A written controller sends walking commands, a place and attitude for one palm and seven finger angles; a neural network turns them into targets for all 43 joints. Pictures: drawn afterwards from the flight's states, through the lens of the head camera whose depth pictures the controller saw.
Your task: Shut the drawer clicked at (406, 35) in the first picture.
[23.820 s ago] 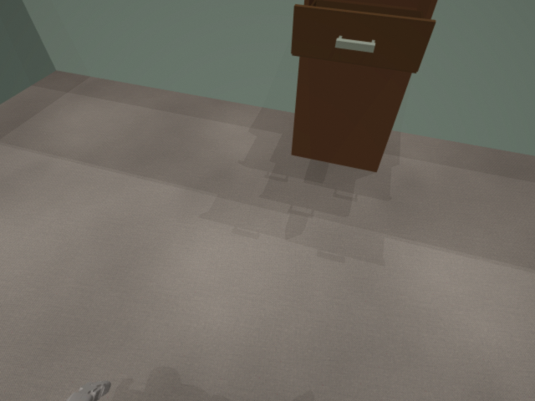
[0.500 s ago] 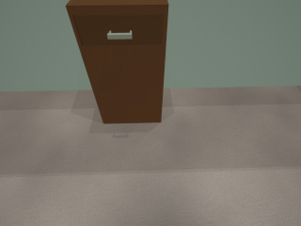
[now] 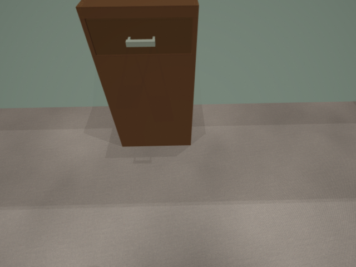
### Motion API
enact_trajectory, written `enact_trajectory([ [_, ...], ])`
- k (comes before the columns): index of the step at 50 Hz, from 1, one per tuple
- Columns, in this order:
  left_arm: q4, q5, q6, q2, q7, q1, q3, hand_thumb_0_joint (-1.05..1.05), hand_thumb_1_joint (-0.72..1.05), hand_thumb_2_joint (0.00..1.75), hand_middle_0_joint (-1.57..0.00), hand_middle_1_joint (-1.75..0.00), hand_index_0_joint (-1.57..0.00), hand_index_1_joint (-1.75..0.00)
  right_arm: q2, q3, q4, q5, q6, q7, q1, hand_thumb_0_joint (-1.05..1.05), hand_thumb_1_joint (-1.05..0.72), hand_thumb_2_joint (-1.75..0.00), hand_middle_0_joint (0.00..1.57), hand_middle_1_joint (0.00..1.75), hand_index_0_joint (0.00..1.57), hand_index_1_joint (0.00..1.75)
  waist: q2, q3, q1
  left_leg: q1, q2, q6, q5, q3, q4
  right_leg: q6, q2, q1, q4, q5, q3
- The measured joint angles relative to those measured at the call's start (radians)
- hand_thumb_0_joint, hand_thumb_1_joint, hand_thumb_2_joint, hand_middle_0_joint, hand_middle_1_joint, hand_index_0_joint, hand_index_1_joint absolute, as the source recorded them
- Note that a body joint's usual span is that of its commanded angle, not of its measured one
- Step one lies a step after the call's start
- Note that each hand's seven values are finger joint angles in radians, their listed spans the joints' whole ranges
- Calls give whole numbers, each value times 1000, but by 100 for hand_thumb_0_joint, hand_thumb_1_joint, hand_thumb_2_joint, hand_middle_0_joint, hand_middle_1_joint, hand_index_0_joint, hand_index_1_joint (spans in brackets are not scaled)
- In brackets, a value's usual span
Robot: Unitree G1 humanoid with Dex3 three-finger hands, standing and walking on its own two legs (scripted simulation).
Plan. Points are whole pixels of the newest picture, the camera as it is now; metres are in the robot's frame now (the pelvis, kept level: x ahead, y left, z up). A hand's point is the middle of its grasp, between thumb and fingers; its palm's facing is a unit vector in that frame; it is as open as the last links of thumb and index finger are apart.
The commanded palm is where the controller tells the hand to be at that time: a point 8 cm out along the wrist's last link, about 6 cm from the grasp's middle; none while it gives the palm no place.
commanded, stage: stand and wait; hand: left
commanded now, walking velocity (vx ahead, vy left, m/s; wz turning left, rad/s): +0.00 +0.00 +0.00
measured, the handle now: (141, 40) +0.99 +0.22 +0.03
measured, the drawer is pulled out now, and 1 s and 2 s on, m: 0.00 0.00 0.00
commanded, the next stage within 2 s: none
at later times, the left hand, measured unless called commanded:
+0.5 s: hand out of the picture +0.07 +0.22 -0.16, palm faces -0.01 -0.95 -0.31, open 7.4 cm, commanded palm none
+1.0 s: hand out of the picture +0.08 +0.23 -0.15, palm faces -0.02 -0.95 -0.33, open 7.4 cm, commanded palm none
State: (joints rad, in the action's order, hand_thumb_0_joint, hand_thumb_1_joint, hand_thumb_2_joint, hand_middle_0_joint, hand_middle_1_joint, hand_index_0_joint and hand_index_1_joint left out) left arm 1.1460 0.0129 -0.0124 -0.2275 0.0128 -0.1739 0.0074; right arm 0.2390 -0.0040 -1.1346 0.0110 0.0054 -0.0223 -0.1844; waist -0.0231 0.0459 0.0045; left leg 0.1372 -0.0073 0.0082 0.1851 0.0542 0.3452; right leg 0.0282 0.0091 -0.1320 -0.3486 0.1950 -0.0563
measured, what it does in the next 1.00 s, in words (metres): stands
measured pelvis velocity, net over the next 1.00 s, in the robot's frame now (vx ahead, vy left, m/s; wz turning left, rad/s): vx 0.01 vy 0.00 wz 0.00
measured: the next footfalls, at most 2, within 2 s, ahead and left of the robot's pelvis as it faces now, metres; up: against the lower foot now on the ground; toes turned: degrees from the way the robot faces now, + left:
none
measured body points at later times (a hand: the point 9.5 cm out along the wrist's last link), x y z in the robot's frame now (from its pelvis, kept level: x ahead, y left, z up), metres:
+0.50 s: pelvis +0.01 -0.01 +0.00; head +0.02 -0.01 +0.45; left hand +0.07 +0.27 -0.14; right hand +0.05 -0.28 -0.15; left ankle +0.00 +0.11 -0.75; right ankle +0.00 -0.10 -0.75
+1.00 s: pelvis +0.01 +0.00 +0.00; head +0.02 -0.01 +0.45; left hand +0.09 +0.28 -0.13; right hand +0.07 -0.29 -0.14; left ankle +0.00 +0.11 -0.75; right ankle +0.00 -0.10 -0.75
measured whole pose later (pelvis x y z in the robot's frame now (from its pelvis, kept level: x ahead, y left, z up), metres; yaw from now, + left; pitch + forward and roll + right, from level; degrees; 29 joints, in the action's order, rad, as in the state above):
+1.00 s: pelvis +0.01 +0.00 +0.00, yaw +0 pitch -1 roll +0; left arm 1.14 0.01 -0.02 -0.31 0.00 -0.11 0.01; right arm 0.32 0.00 -1.13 0.01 0.00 -0.01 -0.13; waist -0.02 0.04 0.01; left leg 0.10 -0.01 0.00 0.17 0.05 0.29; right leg 0.03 0.02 -0.09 -0.29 0.18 -0.06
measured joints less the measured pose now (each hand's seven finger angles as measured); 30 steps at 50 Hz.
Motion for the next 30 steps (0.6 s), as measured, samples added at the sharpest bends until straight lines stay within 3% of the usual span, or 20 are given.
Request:
enact_trajectory([
  [30,-7,0,-6,-56,-7,44,7,1,91,90,-20,-30,-20,-30,53,-3,1,0,0,6,33,0,-90,-90,20,30,20,30,3,-1,5,-30,-9,-10,-7,-3,-34,7,11,34,44,-12,-2],
])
